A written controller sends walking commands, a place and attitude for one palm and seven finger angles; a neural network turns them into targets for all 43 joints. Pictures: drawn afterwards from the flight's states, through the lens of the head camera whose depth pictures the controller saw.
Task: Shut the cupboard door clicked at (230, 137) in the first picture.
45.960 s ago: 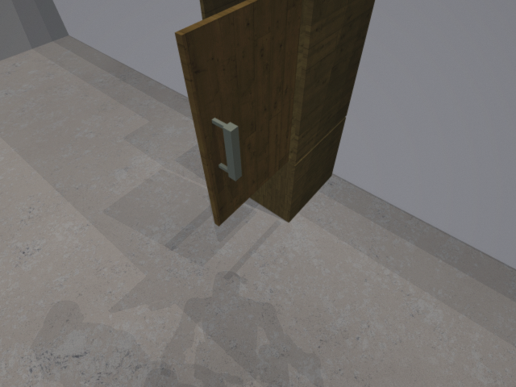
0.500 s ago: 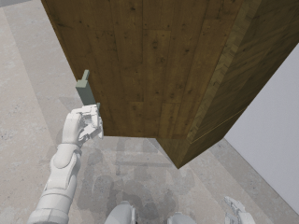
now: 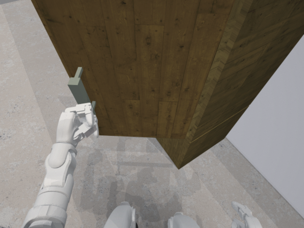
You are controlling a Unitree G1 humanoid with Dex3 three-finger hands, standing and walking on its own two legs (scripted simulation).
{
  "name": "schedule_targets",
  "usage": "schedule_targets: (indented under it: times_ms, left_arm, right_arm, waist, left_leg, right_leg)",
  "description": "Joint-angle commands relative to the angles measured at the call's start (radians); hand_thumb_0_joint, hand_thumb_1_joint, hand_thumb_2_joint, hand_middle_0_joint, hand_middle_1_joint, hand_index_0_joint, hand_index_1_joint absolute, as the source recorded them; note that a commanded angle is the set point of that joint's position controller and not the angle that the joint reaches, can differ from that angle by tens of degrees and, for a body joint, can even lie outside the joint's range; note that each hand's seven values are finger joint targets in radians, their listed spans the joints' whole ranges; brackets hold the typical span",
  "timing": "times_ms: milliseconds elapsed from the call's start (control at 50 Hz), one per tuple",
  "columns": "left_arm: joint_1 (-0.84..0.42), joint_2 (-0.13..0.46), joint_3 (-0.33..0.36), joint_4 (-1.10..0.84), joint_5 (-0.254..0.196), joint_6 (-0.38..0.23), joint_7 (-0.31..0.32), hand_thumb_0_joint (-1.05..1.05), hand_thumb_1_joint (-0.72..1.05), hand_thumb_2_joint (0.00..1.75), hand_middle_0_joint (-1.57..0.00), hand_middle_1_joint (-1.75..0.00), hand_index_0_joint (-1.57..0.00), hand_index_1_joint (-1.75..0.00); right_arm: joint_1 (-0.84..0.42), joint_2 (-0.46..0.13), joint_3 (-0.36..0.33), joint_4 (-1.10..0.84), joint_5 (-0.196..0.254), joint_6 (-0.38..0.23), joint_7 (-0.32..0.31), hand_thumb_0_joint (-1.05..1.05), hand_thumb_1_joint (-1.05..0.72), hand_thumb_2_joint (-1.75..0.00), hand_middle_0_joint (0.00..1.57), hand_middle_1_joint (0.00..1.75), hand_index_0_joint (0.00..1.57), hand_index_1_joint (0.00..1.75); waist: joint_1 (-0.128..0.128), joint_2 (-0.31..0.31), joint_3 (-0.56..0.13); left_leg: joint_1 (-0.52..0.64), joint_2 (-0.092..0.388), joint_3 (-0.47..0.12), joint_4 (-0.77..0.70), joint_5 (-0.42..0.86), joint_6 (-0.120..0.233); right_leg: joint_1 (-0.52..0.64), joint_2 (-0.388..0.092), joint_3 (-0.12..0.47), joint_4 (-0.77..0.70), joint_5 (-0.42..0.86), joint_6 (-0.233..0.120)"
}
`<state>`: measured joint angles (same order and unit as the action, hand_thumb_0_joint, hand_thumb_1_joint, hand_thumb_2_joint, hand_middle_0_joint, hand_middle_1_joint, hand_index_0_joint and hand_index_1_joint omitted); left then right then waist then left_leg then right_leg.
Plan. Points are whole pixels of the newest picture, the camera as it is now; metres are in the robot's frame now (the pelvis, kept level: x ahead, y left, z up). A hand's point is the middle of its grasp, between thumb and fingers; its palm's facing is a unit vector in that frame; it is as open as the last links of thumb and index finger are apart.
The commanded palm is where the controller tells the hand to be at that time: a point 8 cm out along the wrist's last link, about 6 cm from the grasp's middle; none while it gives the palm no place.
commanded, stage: push the door shut along its arc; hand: left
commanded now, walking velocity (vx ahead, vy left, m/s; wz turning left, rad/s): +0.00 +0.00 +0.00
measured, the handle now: (85, 95) +0.46 +0.21 +0.05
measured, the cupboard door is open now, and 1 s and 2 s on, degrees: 55 39 27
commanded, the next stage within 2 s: pull the fist back off the door in 1.88 s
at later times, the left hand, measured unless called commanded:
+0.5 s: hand (93, 111) +0.40 +0.18 +0.05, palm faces -0.13 -0.99 -0.02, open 3.1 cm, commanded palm +0.40 +0.22 +0.05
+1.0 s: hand (109, 91) +0.48 +0.14 +0.05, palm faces -0.27 -0.96 -0.02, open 3.1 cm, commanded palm +0.47 +0.19 +0.05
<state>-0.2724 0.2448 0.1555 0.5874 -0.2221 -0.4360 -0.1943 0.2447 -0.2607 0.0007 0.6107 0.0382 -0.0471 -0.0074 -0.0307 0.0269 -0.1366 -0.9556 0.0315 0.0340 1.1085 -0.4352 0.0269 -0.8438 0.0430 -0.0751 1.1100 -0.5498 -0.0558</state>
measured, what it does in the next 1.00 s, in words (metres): stands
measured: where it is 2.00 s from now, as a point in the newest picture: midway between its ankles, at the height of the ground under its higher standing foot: outside the picture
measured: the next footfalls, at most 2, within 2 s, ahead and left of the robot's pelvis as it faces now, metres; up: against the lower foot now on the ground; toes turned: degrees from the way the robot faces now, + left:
none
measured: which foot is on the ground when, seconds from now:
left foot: down 0.00-1.00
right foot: down 0.00-1.00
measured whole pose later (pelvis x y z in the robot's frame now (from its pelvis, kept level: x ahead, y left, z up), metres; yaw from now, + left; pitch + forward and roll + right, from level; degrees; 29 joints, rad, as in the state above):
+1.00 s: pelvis -0.01 +0.03 -0.02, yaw -1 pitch +22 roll -4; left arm -0.91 0.40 0.19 1.16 -0.15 -0.42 -0.35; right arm 0.33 -0.28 0.02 0.68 0.03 -0.05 0.01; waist -0.15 0.05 -0.14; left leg -1.16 0.03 0.02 1.21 -0.44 0.06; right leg -1.03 0.04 -0.09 1.18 -0.54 -0.03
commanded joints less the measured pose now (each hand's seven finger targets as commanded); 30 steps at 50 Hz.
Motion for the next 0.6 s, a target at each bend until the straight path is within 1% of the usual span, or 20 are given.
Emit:
schedule_targets:
  times_ms: [0, 20, 40, 60, 80, 120, 140, 160, 180, 240, 260, 300, 340, 360, 420, 440, 460, 540, 560, 580]
  left_arm:
    - [-0.288, 0.177, 0.063, -0.225, -0.017, -0.075, -0.008, 0.0, 0.9, 0.9, -1.3, -1.5, -1.3, -1.5]
    - [-0.292, 0.213, 0.089, -0.205, -0.015, -0.071, -0.012, 0.0, 0.9, 0.9, -1.3, -1.5, -1.3, -1.5]
    - [-0.321, 0.207, 0.08, -0.183, -0.011, -0.068, -0.018, 0.0, 0.9, 0.9, -1.3, -1.5, -1.3, -1.5]
    - [-0.356, 0.223, 0.088, -0.162, -0.007, -0.068, -0.023, 0.0, 0.9, 0.9, -1.3, -1.5, -1.3, -1.5]
    - [-0.381, 0.21, 0.076, -0.148, -0.007, -0.067, -0.031, 0.0, 0.9, 0.9, -1.3, -1.5, -1.3, -1.5]
    - [-0.432, 0.241, 0.091, -0.102, -0.008, -0.062, -0.047, 0.0, 0.9, 0.9, -1.3, -1.5, -1.3, -1.5]
    - [-0.461, 0.233, 0.086, -0.09, -0.009, -0.062, -0.053, 0.0, 0.9, 0.9, -1.3, -1.5, -1.3, -1.5]
    - [-0.478, 0.205, 0.059, -0.082, -0.013, -0.062, -0.065, 0.0, 0.9, 0.9, -1.3, -1.5, -1.3, -1.5]
    - [-0.477, 0.209, 0.067, -0.061, -0.02, -0.059, -0.074, 0.0, 0.9, 0.9, -1.3, -1.5, -1.3, -1.5]
    - [-0.521, 0.213, 0.056, -0.053, -0.021, -0.058, -0.102, 0.0, 0.9, 0.9, -1.3, -1.5, -1.3, -1.5]
    - [-0.526, 0.194, 0.044, -0.058, -0.026, -0.058, -0.108, 0.0, 0.9, 0.9, -1.3, -1.5, -1.3, -1.5]
    - [-0.559, 0.198, 0.042, -0.046, -0.028, -0.057, -0.119, 0.0, 0.9, 0.9, -1.3, -1.5, -1.3, -1.5]
    - [-0.587, 0.223, 0.053, -0.012, -0.022, -0.056, -0.124, 0.0, 0.9, 0.9, -1.3, -1.5, -1.3, -1.5]
    - [-0.626, 0.203, 0.032, -0.004, -0.02, -0.06, -0.127, 0.0, 0.9, 0.9, -1.3, -1.5, -1.3, -1.5]
    - [-0.702, 0.205, 0.021, 0.026, -0.005, -0.067, -0.129, 0.0, 0.9, 0.9, -1.3, -1.5, -1.3, -1.5]
    - [-0.719, 0.218, 0.034, 0.053, -0.002, -0.068, -0.129, 0.0, 0.9, 0.9, -1.3, -1.5, -1.3, -1.5]
    - [-0.737, 0.209, 0.019, 0.075, 0.002, -0.07, -0.133, 0.0, 0.9, 0.9, -1.3, -1.5, -1.3, -1.5]
    - [-0.856, 0.182, -0.018, 0.113, 0.014, -0.075, -0.143, 0.0, 0.9, 0.9, -1.3, -1.5, -1.3, -1.5]
    - [-0.856, 0.193, -0.007, 0.143, 0.016, -0.072, -0.144, 0.0, 0.9, 0.9, -1.3, -1.5, -1.3, -1.5]
    - [-0.892, 0.193, -0.014, 0.157, 0.018, -0.072, -0.147, 0.0, 0.9, 0.9, -1.3, -1.5, -1.3, -1.5]
  right_arm:
    - [0.021, -0.135, -0.046, -0.117, 0.002, -0.04, -0.011, 0.0, -0.9, -0.9, 0.2, 0.3, 0.2, 0.3]
    - [0.029, -0.142, -0.046, -0.112, 0.0, -0.037, -0.014, 0.0, -0.9, -0.9, 0.2, 0.3, 0.2, 0.3]
    - [0.025, -0.138, -0.043, -0.11, 0.002, -0.034, -0.015, 0.0, -0.9, -0.9, 0.2, 0.3, 0.2, 0.3]
    - [0.029, -0.138, -0.043, -0.103, 0.004, -0.032, -0.017, 0.0, -0.9, -0.9, 0.2, 0.3, 0.2, 0.3]
    - [0.027, -0.137, -0.041, -0.104, 0.003, -0.032, -0.018, 0.0, -0.9, -0.9, 0.2, 0.3, 0.2, 0.3]
    - [0.038, -0.145, -0.041, -0.095, 0.005, -0.028, -0.022, 0.0, -0.9, -0.9, 0.2, 0.3, 0.2, 0.3]
    - [0.037, -0.144, -0.04, -0.093, 0.005, -0.028, -0.022, 0.0, -0.9, -0.9, 0.2, 0.3, 0.2, 0.3]
    - [0.037, -0.143, -0.041, -0.096, 0.006, -0.031, -0.021, 0.0, -0.9, -0.9, 0.2, 0.3, 0.2, 0.3]
    - [0.044, -0.147, -0.042, -0.092, 0.007, -0.032, -0.021, 0.0, -0.9, -0.9, 0.2, 0.3, 0.2, 0.3]
    - [0.061, -0.157, -0.046, -0.087, 0.007, -0.033, -0.018, 0.0, -0.9, -0.9, 0.2, 0.3, 0.2, 0.3]
    - [0.064, -0.156, -0.048, -0.088, 0.008, -0.035, -0.016, 0.0, -0.9, -0.9, 0.2, 0.3, 0.2, 0.3]
    - [0.071, -0.161, -0.051, -0.082, 0.009, -0.035, -0.014, 0.0, -0.9, -0.9, 0.2, 0.3, 0.2, 0.3]
    - [0.078, -0.167, -0.049, -0.074, 0.009, -0.03, -0.015, 0.0, -0.9, -0.9, 0.2, 0.3, 0.2, 0.3]
    - [0.077, -0.165, -0.048, -0.071, 0.01, -0.031, -0.014, 0.0, -0.9, -0.9, 0.2, 0.3, 0.2, 0.3]
    - [0.096, -0.172, -0.053, -0.056, 0.007, -0.03, -0.017, 0.0, -0.9, -0.9, 0.2, 0.3, 0.2, 0.3]
    - [0.099, -0.174, -0.052, -0.048, 0.007, -0.029, -0.016, 0.0, -0.9, -0.9, 0.2, 0.3, 0.2, 0.3]
    - [0.099, -0.174, -0.051, -0.046, 0.008, -0.027, -0.015, 0.0, -0.9, -0.9, 0.2, 0.3, 0.2, 0.3]
    - [0.116, -0.182, -0.054, -0.029, 0.006, -0.03, -0.012, 0.0, -0.9, -0.9, 0.2, 0.3, 0.2, 0.3]
    - [0.123, -0.185, -0.053, -0.025, 0.004, -0.028, -0.011, 0.0, -0.9, -0.9, 0.2, 0.3, 0.2, 0.3]
    - [0.125, -0.187, -0.053, -0.022, 0.005, -0.028, -0.011, 0.0, -0.9, -0.9, 0.2, 0.3, 0.2, 0.3]
  waist:
    - [-0.003, 0.005, -0.373]
    - [-0.006, -0.01, -0.368]
    - [-0.019, -0.029, -0.348]
    - [-0.025, -0.045, -0.33]
    - [-0.031, -0.03, -0.324]
    - [-0.038, -0.023, -0.305]
    - [-0.041, -0.024, -0.315]
    - [-0.043, 0.0, -0.323]
    - [-0.041, -0.008, -0.34]
    - [-0.041, 0.025, -0.396]
    - [-0.043, 0.031, -0.412]
    - [-0.05, 0.026, -0.407]
    - [-0.059, -0.004, -0.38]
    - [-0.067, 0.01, -0.359]
    - [-0.082, 0.027, -0.367]
    - [-0.083, 0.019, -0.367]
    - [-0.087, 0.039, -0.354]
    - [-0.107, 0.085, -0.399]
    - [-0.104, 0.077, -0.4]
    - [-0.117, 0.066, -0.399]
  left_leg:
    - [0.283, -0.014, -0.06, -0.112, 0.192, 0.008]
    - [0.263, -0.012, -0.062, -0.101, 0.2, 0.011]
    - [0.236, -0.012, -0.058, -0.098, 0.187, 0.012]
    - [0.219, -0.011, -0.058, -0.097, 0.174, 0.012]
    - [0.205, -0.013, -0.056, -0.088, 0.168, 0.013]
    - [0.202, -0.01, -0.061, -0.086, 0.146, 0.014]
    - [0.214, -0.01, -0.063, -0.089, 0.151, 0.013]
    - [0.232, -0.011, -0.065, -0.088, 0.155, 0.011]
    - [0.245, -0.009, -0.07, -0.087, 0.16, 0.01]
    - [0.313, -0.006, -0.083, -0.088, 0.212, 0.008]
    - [0.338, -0.006, -0.085, -0.088, 0.229, 0.008]
    - [0.349, -0.004, -0.093, -0.092, 0.223, 0.007]
    - [0.322, -0.003, -0.095, -0.09, 0.207, 0.009]
    - [0.325, -0.004, -0.098, -0.094, 0.189, 0.01]
    - [0.353, -0.001, -0.11, -0.09, 0.191, 0.01]
    - [0.355, 0.0, -0.116, -0.091, 0.182, 0.009]
    - [0.359, 0.001, -0.121, -0.096, 0.162, 0.006]
    - [0.431, 0.007, -0.155, -0.104, 0.147, 0.002]
    - [0.429, 0.009, -0.162, -0.108, 0.138, 0.0]
    - [0.419, 0.009, -0.164, -0.104, 0.125, 0.002]
  right_leg:
    - [0.14, -0.026, 0.134, -0.195, 0.337, 0.048]
    - [0.146, -0.025, 0.143, -0.191, 0.354, 0.052]
    - [0.143, -0.031, 0.152, -0.195, 0.35, 0.056]
    - [0.138, -0.03, 0.153, -0.197, 0.334, 0.056]
    - [0.136, -0.034, 0.165, -0.199, 0.332, 0.059]
    - [0.11, -0.029, 0.161, -0.201, 0.288, 0.053]
    - [0.107, -0.029, 0.153, -0.199, 0.294, 0.05]
    - [0.095, -0.029, 0.15, -0.196, 0.297, 0.049]
    - [0.091, -0.027, 0.143, -0.195, 0.299, 0.046]
    - [0.064, -0.019, 0.111, -0.167, 0.344, 0.037]
    - [0.055, -0.018, 0.103, -0.164, 0.356, 0.036]
    - [0.035, -0.015, 0.093, -0.167, 0.336, 0.034]
    - [0.023, -0.015, 0.094, -0.168, 0.321, 0.035]
    - [-0.002, -0.014, 0.091, -0.172, 0.298, 0.033]
    - [-0.045, -0.009, 0.08, -0.164, 0.277, 0.027]
    - [-0.055, -0.009, 0.076, -0.164, 0.263, 0.028]
    - [-0.081, -0.009, 0.073, -0.167, 0.234, 0.025]
    - [-0.153, -0.006, 0.054, -0.154, 0.195, 0.017]
    - [-0.157, -0.005, 0.048, -0.152, 0.186, 0.015]
    - [-0.166, -0.004, 0.049, -0.151, 0.179, 0.017]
